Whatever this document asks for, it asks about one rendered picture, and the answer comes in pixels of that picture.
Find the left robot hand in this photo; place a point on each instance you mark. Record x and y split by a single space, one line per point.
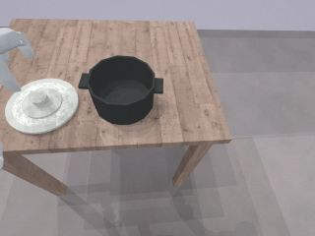
10 39

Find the lid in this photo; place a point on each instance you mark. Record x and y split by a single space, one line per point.
27 118

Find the pot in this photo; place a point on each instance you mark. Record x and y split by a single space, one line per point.
122 89

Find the table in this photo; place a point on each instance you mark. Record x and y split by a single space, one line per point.
187 113

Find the knob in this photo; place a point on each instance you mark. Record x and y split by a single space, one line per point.
39 98

